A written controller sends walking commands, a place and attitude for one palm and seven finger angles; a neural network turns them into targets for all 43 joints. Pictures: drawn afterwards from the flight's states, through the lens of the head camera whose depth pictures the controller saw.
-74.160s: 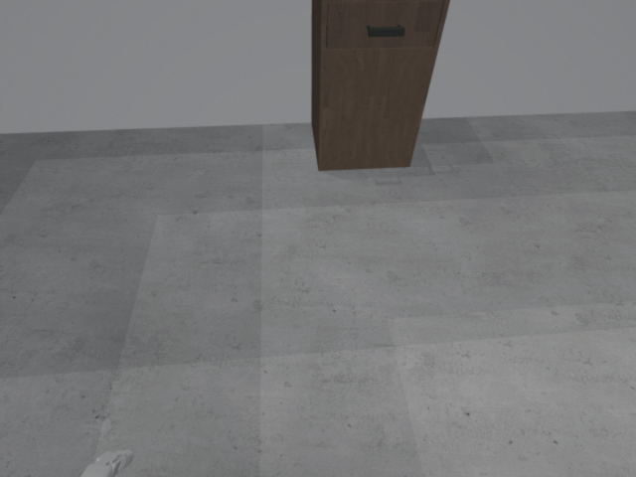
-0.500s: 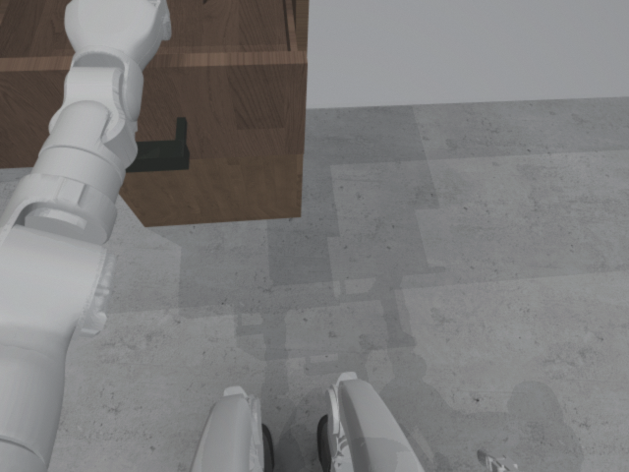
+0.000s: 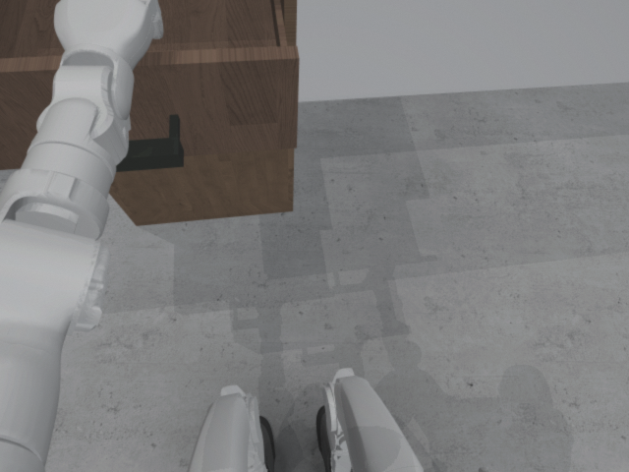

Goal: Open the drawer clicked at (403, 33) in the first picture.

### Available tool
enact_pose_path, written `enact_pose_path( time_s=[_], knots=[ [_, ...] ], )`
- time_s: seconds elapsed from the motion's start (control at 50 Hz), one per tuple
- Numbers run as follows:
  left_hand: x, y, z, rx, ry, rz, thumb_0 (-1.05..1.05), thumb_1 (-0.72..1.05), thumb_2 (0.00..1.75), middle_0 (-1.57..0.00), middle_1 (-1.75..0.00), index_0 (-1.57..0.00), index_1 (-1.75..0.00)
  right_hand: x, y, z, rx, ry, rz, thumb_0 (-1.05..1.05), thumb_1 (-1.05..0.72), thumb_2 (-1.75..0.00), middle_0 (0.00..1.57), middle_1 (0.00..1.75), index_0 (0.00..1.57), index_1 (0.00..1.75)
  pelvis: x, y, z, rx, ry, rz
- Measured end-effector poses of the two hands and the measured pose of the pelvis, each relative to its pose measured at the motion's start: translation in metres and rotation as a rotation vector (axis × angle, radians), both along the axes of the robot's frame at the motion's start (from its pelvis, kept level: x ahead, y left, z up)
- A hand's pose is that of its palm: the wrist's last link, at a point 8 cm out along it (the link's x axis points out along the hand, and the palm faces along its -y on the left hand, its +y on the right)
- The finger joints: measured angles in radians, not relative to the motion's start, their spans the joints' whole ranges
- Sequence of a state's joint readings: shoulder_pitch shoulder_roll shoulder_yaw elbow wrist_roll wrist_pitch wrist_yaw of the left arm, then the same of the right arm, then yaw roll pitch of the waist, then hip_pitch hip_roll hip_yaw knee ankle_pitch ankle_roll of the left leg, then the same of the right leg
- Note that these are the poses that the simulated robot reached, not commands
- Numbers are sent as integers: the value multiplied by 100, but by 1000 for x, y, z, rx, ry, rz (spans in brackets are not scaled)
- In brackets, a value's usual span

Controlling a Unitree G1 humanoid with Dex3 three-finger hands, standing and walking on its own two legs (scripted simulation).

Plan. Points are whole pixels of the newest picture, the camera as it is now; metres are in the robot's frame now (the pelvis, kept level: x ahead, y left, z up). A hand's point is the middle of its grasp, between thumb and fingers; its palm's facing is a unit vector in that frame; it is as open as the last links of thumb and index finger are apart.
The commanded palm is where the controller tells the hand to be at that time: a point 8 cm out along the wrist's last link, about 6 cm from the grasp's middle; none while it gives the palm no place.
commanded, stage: lift the hand off the handle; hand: left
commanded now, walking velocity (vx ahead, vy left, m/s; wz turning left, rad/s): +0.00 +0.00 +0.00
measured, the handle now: (124, 141) +0.53 +0.17 +0.05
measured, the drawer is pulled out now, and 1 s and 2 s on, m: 0.22 0.21 0.21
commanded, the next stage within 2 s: draw the hand back to the body in 1.70 s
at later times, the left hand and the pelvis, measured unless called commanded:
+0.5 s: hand (125, 70) +0.59 +0.15 +0.10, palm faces -0.05 +0.03 -1.00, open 14.8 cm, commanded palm +0.57 +0.14 +0.10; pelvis +0.01 +0.01 +0.03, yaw -1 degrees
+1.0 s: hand (122, 70) +0.59 +0.15 +0.10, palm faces -0.07 -0.03 -1.00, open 14.7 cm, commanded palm +0.58 +0.15 +0.14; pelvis +0.05 +0.01 +0.07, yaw -1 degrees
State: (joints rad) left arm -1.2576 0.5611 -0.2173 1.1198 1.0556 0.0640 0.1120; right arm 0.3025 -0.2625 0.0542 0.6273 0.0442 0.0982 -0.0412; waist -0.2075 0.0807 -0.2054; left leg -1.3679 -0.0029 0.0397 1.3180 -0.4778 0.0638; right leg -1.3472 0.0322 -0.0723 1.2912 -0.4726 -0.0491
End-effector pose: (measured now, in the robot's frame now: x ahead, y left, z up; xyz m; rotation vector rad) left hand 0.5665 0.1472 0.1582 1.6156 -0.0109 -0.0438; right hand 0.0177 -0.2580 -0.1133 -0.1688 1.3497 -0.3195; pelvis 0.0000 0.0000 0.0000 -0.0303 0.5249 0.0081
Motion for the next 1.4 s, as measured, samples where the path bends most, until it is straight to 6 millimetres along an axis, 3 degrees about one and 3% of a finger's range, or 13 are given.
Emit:
enact_pose_path(
  time_s=[0.7, 1.1, 1.4],
  knots=[
    [4, 6, 0, -58, 49, 1, -20, -61, 11, -32, -120, -32, -120, -14, 13, 46, 36, 76, -35, 1, -90, -90, 21, 30, 20, 30, 24, 7, 44, -10, -36, -18],
    [5, 9, 0, -77, 56, 4, -17, -61, 12, -32, -120, -32, -120, 15, 14, 76, 41, 88, -37, 1, -90, -90, 20, 30, 20, 30, 53, 10, 76, -11, -76, -18],
    [0, 12, 6, -114, 41, -6, -5, -57, 25, -32, -120, -32, -120, 37, 16, 92, 49, 100, -38, 1, -90, -90, 20, 30, 20, 30, 76, 15, 95, -11, -122, -13]
  ],
)
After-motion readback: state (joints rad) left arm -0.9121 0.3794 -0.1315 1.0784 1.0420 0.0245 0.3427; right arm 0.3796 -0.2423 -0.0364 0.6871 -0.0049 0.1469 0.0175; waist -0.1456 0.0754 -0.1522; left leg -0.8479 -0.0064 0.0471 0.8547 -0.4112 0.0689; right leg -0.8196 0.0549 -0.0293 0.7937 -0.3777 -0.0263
